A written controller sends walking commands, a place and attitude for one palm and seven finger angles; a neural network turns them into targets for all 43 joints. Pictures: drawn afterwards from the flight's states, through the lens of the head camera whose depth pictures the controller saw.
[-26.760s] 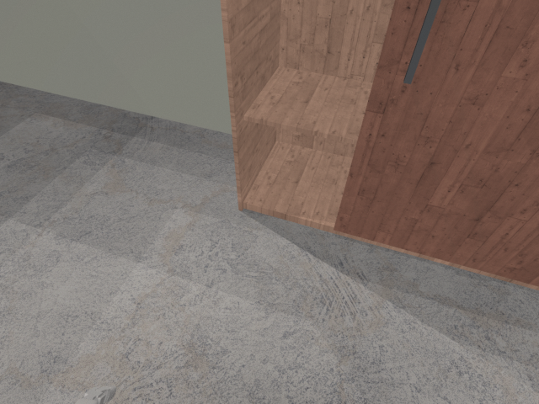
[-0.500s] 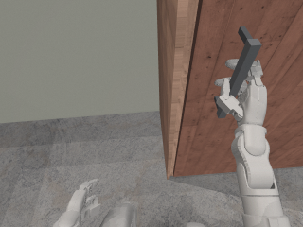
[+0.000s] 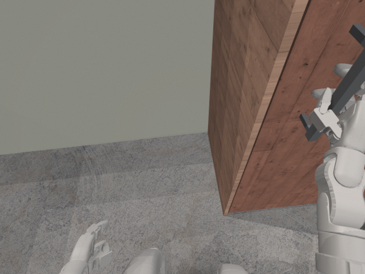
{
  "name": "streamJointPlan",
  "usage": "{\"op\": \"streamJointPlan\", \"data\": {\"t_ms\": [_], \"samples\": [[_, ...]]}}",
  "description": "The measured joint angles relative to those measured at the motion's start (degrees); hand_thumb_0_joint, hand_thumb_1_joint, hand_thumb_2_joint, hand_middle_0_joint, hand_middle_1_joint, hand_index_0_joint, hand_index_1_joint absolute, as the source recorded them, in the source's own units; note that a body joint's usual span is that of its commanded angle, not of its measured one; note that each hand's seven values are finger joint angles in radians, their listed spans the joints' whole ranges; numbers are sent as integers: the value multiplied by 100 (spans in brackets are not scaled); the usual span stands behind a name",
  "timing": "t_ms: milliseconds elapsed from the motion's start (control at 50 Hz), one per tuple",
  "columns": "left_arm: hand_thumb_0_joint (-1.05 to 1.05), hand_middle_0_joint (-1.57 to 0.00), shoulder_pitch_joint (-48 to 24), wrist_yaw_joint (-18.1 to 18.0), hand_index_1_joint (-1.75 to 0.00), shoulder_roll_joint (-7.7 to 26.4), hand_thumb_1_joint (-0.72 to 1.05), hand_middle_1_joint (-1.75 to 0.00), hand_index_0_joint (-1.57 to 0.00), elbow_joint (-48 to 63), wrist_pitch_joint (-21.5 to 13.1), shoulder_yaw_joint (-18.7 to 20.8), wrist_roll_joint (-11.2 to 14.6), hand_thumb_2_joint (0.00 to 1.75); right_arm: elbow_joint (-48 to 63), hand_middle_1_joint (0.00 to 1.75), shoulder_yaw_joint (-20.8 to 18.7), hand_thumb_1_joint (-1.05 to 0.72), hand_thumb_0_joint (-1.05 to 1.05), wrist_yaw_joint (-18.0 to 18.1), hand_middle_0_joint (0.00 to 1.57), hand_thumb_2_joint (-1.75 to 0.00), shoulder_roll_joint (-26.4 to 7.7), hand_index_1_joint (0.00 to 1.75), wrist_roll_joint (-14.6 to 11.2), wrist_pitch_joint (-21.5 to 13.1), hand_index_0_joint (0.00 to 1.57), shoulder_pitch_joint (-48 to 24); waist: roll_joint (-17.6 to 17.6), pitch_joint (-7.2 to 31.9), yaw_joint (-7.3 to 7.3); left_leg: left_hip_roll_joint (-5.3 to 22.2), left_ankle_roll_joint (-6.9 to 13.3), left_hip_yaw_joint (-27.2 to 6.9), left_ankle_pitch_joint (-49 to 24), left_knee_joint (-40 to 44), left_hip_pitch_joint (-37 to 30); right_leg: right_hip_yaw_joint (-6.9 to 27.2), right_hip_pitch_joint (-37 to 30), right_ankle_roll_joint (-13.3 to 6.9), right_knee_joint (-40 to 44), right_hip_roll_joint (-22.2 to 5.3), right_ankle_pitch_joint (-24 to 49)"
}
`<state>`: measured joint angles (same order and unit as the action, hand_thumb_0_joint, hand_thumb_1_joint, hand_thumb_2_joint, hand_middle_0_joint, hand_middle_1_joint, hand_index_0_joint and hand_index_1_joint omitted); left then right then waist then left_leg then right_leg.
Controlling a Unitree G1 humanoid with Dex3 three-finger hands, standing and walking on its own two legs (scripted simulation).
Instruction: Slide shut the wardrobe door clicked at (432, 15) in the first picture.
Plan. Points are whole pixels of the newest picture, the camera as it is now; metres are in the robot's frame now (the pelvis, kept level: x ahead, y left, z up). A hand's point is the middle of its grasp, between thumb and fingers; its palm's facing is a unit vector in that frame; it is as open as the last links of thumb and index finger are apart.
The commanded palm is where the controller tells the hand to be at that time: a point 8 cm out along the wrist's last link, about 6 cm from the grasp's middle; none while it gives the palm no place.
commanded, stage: step sideways, sliding the door along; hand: right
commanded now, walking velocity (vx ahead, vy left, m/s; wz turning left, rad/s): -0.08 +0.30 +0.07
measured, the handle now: (331, 92) +0.39 -0.29 +0.16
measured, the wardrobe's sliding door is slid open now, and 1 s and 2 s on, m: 0.00 0.00 0.00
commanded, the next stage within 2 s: stop walking and hold the door there in 0.02 s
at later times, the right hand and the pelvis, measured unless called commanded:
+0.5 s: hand (323, 113) +0.35 -0.26 +0.15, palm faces +0.59 +0.75 -0.31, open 6.5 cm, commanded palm +0.30 -0.28 +0.13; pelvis +0.02 +0.07 -0.02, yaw +6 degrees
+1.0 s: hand (321, 113) +0.35 -0.26 +0.15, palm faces +0.57 +0.78 -0.27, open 6.2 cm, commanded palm +0.30 -0.27 +0.13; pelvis +0.01 +0.06 +0.01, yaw +9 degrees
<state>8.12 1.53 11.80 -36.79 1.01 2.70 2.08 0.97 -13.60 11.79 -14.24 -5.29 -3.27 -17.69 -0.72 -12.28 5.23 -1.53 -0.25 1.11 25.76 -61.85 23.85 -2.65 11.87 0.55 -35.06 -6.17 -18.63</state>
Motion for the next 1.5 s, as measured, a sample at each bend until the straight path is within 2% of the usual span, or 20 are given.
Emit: {"op": "streamJointPlan", "data": {"t_ms": [60, 140, 200, 260, 300, 340, 400, 460, 520, 560, 600, 660, 740, 780, 860, 1060, 1300, 1420, 1460, 1500], "samples": [[1, -20, 80, 116, -30, -50, 91, -30, -19, 106, -64, -48, 28, 89, 100, 141, -52, -77, 0, -8, 35, -87, 21, 131, 33, 30, 17, 149, 147, 29, 91, 56, -76, 47, -114, -208, 138, 98, -231, 139, 467, -337, 200], [1, -20, 68, 179, -30, -120, 91, -30, -20, 295, -195, -99, 45, 89, 243, 141, -210, -76, 0, -9, 33, -87, -17, 132, 12, 114, 19, 256, 273, -51, 281, 228, -155, 137, -328, 454, 39, 48, -577, 346, 864, -714, 323], [1, -20, -129, 130, -30, -226, 91, -30, -20, 364, -222, -200, 32, 89, -47, 141, -623, -71, -5, -257, 35, -86, -642, 133, 74, -272, 20, 650, 314, -18, 245, 223, -160, 244, -443, 1193, -70, -130, -786, 514, 933, -940, 278], [1, -20, -160, 66, -30, -221, 91, -30, -20, 518, -382, -229, 71, 89, -428, 141, -953, -67, -11, -357, 38, -83, -1172, 133, 94, -285, 23, 850, 448, -22, 227, 191, -109, 431, -1020, 2381, -474, -219, -831, 675, 535, -1085, -1], [1, -20, -117, 23, -30, -198, 90, -30, -20, 570, -487, -275, 110, 89, -742, 141, -1156, -65, -14, -409, 40, -82, -1519, 134, 136, -191, 23, 853, 328, 50, 140, 273, -53, 406, -2088, 3276, -873, -182, -601, 622, -177, -977, -327], [1, -21, -292, -62, -30, 36, 90, -30, -20, 442, -520, -292, 114, 89, -1050, 141, -1452, -64, -17, -378, 42, -81, -1541, 134, 198, -196, 22, 874, 518, 68, -53, 269, -66, 398, -1780, 3009, -790, 252, -65, 317, -1433, -769, -801], [1, -20, -495, -249, -30, 403, 91, -30, -20, 178, -458, -168, 107, 89, -1427, 141, -1702, -64, -17, -298, 43, -79, -1381, 135, 160, -261, 23, 1059, 805, 117, -270, 296, -131, 232, -1668, 2755, -556, 593, 556, 128, -2578, 7, -1117], [1, -20, -344, -386, -30, 545, 91, -30, -20, -67, -397, -125, 116, 89, -1603, 141, -1798, -65, -17, -275, 44, -78, -1343, 135, 151, -332, 24, 1197, 633, 357, -448, 452, -190, 89, -1797, 2858, -452, 342, 704, 1, -2087, 458, -1080], [1, -20, 20, -483, -30, 598, 91, -30, -20, -237, -344, -130, 95, 89, -1613, 141, -1761, -64, -16, -295, 45, -80, -1413, 135, 201, -455, 24, 1256, 391, 684, -635, 531, -232, 141, -1813, 2853, -346, 204, 438, -124, -663, 534, -662], [1, -20, 236, -545, -30, 570, 91, -30, -19, -346, -326, -117, 52, 89, -1596, 141, -1709, -65, -16, -262, 45, -81, -1431, 134, 223, -499, 23, 1232, 135, 738, -593, 593, -146, 21, -1410, 2622, -277, 50, 305, -187, -363, 601, 91], [1, -20, 513, -587, -30, 545, 91, -30, -19, -378, -350, -96, 26, 89, -1649, 141, -1671, -66, -14, -154, 45, -81, -1304, 133, 236, -498, 22, 1303, 130, 888, -561, 438, -19, -117, -598, 1942, -97, -55, 203, -225, -159, 545, 186], [1, -20, 930, -603, -30, 423, 91, -30, -19, -454, -433, -88, 56, 89, -1869, 141, -1599, -69, -13, -122, 45, -82, -1232, 133, 278, -516, 22, 1418, 234, 1153, -696, 228, -22, -111, -475, 1378, -154, 43, 70, -242, 379, 491, 419], [1, -20, 1261, -562, -30, 242, 91, -30, -19, -552, -510, -255, 71, 89, -2033, 141, -1557, -68, -14, -138, 46, -80, -1426, 133, 271, -492, 24, 1431, 97, 1345, -602, 223, -38, 96, -710, 3015, -1006, -43, 66, -166, 639, 502, 590], [1, -20, 1203, -540, -30, 234, 91, -30, -20, -602, -520, -312, 37, 89, -2177, 141, -1626, -67, -15, -120, 46, -80, -1477, 133, 273, -527, 23, 1384, 130, 1292, -563, 184, 28, 23, -1492, 3495, -1149, -137, 133, -138, 523, 472, 536], [1, -20, 1064, -532, -30, 288, 91, -30, -20, -651, -509, -282, 40, 89, -2496, 141, -1658, -68, -15, -108, 46, -79, -1406, 134, 255, -521, 25, 1270, 365, 1278, -609, 134, 34, 31, -1570, 3583, -1121, -127, 168, -137, 601, 427, 615], [1, -20, 789, -597, -30, 378, 91, -30, -20, -522, -542, -253, 72, 89, -2709, 141, -1452, -68, -15, -106, 46, -80, -1354, 135, 307, -696, 25, 1186, 292, 1527, -476, 218, -8, -79, -1600, 3654, -1018, -210, 153, -209, 895, 541, 770], [1, -20, 440, -570, -30, 464, 91, -30, -20, -274, -443, -190, 76, 89, -2457, 141, -1299, -66, -16, -122, 46, -80, -1224, 135, 289, -818, 25, 1144, 465, 1377, -301, 216, -48, 36, -1587, 3683, -951, -82, 405, -182, 630, 530, 651], [1, -20, 240, -553, -30, 626, 91, -30, -20, -310, -292, -85, 109, 89, -2110, 141, -1029, -66, -21, -338, 46, -82, -1142, 137, 340, -935, 30, 964, 400, 1169, -352, 555, -237, 107, -1434, 3240, -627, 322, 755, -69, -202, 625, -137], [1, -20, 175, -576, -30, 635, 91, -30, -20, -306, -243, -87, 102, 89, -1936, 141, -907, -66, -23, -384, 46, -82, -1109, 137, 351, -950, 33, 886, 297, 1078, -463, 770, -359, 129, -1330, 2979, -510, 261, 623, -43, 181, 556, 421], [1, -20, 58, -616, -30, 573, 91, -30, -20, -300, -184, -86, 97, 89, -1766, 141, -793, -67, -23, -382, 46, -82, -1063, 138, 330, -912, 34, 810, 126, 909, -453, 992, -383, -6, -1340, 2769, -415, 78, 576, -114, 227, 746, 615]]}}
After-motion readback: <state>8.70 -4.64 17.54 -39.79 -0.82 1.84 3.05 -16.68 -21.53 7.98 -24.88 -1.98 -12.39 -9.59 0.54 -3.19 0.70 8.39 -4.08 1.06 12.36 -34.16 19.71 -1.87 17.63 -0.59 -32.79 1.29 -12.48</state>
